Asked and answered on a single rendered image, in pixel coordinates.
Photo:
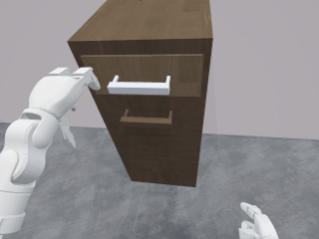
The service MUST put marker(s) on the robot left forearm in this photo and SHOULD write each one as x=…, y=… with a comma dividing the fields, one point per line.
x=22, y=161

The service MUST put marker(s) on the cabinet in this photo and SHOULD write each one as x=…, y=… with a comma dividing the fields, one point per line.
x=152, y=27

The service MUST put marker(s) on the handle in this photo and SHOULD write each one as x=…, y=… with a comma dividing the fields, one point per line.
x=139, y=88
x=146, y=122

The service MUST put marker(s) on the left robot hand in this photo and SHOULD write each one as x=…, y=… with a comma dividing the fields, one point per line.
x=58, y=92

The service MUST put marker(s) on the right robot hand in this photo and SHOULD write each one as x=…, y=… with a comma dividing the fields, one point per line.
x=262, y=226

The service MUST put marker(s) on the drawer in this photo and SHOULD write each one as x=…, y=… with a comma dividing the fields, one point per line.
x=184, y=71

